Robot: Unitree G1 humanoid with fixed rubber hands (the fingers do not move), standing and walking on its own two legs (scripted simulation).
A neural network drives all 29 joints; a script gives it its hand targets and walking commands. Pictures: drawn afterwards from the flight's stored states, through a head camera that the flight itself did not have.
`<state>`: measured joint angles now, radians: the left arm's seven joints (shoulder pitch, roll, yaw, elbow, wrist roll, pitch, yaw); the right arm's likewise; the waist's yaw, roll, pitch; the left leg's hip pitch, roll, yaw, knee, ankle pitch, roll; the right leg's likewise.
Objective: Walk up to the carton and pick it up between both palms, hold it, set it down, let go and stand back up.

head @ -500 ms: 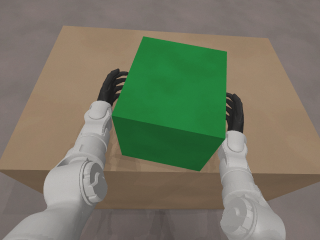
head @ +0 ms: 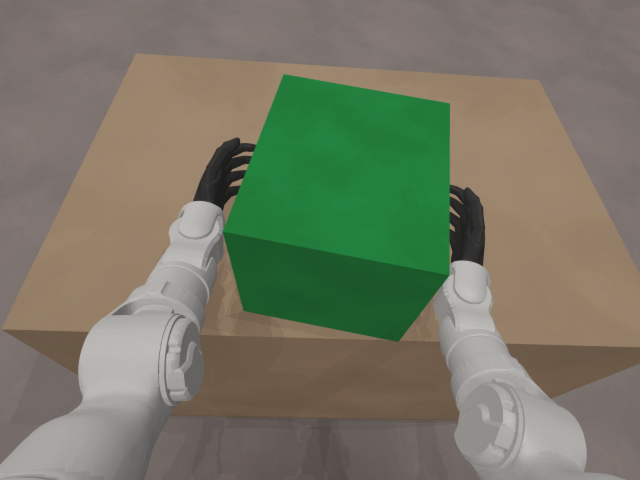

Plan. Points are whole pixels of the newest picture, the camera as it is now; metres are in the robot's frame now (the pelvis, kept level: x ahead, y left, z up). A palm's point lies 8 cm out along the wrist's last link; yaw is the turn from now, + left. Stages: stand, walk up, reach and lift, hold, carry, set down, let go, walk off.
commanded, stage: reach and lift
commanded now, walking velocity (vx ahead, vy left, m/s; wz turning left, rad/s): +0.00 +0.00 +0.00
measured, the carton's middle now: (342, 211) +0.48 +0.00 +0.01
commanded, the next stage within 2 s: none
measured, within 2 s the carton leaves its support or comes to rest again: leaves its support in 0.20 s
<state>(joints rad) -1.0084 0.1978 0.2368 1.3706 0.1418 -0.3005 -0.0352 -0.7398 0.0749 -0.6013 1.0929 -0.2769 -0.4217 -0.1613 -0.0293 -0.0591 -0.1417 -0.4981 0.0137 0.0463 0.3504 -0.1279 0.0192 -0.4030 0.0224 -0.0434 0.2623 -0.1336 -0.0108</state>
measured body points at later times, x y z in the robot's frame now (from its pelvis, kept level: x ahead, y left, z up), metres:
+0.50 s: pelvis +0.01 +0.00 +0.00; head +0.03 +0.01 +0.45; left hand +0.46 +0.17 +0.11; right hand +0.42 -0.16 +0.09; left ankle +0.01 +0.10 -0.74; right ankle -0.02 -0.11 -0.74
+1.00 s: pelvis -0.02 +0.00 +0.01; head -0.04 +0.03 +0.45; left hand +0.42 +0.17 +0.17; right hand +0.39 -0.16 +0.15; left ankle +0.01 +0.10 -0.74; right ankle -0.02 -0.11 -0.74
